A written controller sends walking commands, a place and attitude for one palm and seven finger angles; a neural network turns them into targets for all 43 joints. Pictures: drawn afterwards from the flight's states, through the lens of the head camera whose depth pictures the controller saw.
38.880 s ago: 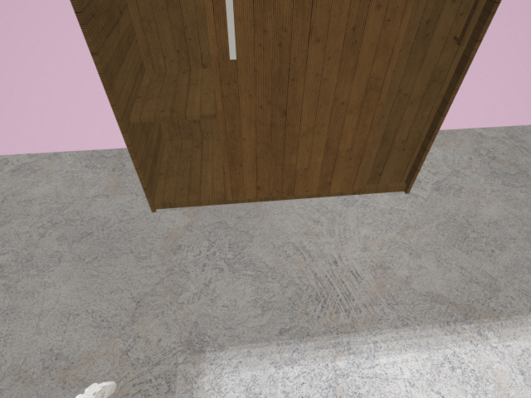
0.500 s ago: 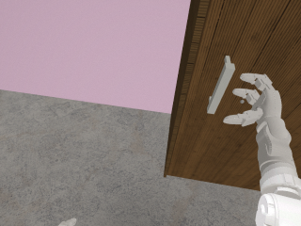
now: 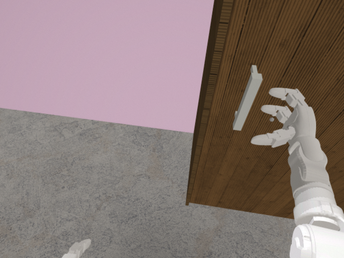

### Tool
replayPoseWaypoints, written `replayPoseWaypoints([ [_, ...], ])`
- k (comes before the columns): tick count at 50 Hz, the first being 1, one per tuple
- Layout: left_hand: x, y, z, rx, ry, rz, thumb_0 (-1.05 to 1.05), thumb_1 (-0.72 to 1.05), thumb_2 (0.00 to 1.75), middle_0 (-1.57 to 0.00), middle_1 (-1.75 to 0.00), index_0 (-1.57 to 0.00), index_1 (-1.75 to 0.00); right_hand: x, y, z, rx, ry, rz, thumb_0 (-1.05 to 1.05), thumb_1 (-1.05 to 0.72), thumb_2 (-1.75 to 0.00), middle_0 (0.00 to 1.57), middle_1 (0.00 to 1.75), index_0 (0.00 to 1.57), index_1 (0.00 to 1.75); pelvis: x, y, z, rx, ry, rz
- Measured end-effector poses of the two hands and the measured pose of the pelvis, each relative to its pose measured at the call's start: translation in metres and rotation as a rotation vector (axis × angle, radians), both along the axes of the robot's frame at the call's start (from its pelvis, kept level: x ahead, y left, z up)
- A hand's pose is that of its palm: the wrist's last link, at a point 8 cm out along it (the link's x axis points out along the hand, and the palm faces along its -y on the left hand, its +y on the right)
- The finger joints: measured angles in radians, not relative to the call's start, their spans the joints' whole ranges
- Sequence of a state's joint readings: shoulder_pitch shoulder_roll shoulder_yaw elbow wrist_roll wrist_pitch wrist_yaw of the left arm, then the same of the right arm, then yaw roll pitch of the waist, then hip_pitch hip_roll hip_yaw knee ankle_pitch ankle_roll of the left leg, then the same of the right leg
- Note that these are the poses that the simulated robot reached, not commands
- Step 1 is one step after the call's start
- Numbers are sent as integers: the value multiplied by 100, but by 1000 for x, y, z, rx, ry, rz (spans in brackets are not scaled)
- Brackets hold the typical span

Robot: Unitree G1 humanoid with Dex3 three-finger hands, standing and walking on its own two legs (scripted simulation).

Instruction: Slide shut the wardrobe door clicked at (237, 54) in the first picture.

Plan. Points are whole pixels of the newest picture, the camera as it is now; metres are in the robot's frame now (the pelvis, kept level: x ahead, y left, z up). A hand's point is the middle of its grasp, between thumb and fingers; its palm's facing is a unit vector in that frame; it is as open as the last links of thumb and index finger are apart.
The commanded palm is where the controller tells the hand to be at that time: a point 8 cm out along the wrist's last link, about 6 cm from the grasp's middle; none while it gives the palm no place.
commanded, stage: move the hooked fingers beside the handle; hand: right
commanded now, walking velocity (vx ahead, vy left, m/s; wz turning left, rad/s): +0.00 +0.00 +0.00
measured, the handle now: (244, 99) +0.49 -0.12 +0.12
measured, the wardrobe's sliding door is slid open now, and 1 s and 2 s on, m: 0.00 0.00 0.00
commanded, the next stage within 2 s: feel for the door with the fingertips in 1.18 s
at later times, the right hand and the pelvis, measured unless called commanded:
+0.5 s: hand (270, 120) +0.43 -0.18 +0.12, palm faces +0.05 +1.00 -0.02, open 14.0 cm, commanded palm +0.40 -0.23 +0.12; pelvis -0.01 +0.00 +0.00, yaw +0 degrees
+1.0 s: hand (276, 117) +0.43 -0.19 +0.13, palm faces +0.05 +1.00 -0.01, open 14.0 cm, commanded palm +0.39 -0.24 +0.12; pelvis +0.00 +0.00 +0.00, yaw +0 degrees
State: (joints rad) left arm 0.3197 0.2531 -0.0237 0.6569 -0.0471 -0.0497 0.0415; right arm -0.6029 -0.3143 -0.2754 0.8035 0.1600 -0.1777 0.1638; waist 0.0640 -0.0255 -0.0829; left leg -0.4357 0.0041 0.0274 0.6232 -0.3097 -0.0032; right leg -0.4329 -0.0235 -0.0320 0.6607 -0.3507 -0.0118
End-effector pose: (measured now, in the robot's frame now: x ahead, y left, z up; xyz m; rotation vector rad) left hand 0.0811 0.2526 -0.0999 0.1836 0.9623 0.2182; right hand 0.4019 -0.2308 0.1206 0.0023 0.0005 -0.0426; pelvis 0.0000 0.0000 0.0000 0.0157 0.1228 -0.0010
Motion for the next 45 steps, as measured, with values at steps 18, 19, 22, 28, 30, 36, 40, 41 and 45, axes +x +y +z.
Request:
replayPoseWaypoints([
  [18, -7, -1, -2, 5, 22, -8, 1, 90, 89, -21, -30, -20, -30, -8, -6, 0, -1, 16, 13, -1, 50, -30, 30, 120, 30, 120, -4, -1, 0, 4, -10, -14],
  [19, -7, -1, -2, 6, 20, -7, 1, 90, 89, -21, -30, -20, -30, -7, -4, -3, 2, 25, 11, -1, 50, -30, 30, 120, 30, 120, -5, -1, 0, 3, -8, -13],
  [22, -8, -1, -1, 8, 13, -4, 1, 90, 89, -21, -30, -20, -30, -4, 1, -7, -5, 24, 1, -1, 50, -30, 30, 120, 30, 120, -6, -1, -1, 2, -3, -7],
  [28, -15, 0, -1, 4, 20, 14, 1, 90, 89, -21, -30, -20, -30, 3, 0, 6, -27, -54, -22, -1, 50, -30, 30, 120, 30, 120, -5, 1, -1, 0, -1, 5],
  [30, -17, 0, -2, -1, 24, 21, 1, 90, 89, -21, -30, -20, -30, 3, -2, 11, -32, -60, -20, -1, 50, -30, 30, 120, 30, 120, -3, 1, -1, 0, -1, 6],
  [36, -20, 1, -5, -11, 43, 25, 1, 90, 89, -21, -30, -20, -30, -1, -9, 1, -17, 22, -13, -1, 50, -30, 30, 120, 30, 120, -1, 1, 0, 0, -2, 5],
  [40, -18, 4, -3, 0, 45, 20, 1, 90, 89, -21, -30, -20, -30, -9, -11, -8, -6, 21, -24, -1, 50, -30, 30, 120, 30, 120, -1, 2, 0, 1, -2, 4],
  [41, -17, 4, -2, 4, 42, 18, 1, 90, 89, -21, -30, -20, -30, -11, -11, -7, -11, 7, -25, -1, 50, -30, 30, 120, 30, 120, -1, 2, 0, 1, -3, 3],
  [45, -11, 5, -1, 18, 34, 6, 1, 90, 89, -21, -30, -20, -30, -10, -8, 0, -23, -43, -17, -1, 50, -30, 30, 120, 30, 120, -2, 3, 0, 5, -9, -7],
])
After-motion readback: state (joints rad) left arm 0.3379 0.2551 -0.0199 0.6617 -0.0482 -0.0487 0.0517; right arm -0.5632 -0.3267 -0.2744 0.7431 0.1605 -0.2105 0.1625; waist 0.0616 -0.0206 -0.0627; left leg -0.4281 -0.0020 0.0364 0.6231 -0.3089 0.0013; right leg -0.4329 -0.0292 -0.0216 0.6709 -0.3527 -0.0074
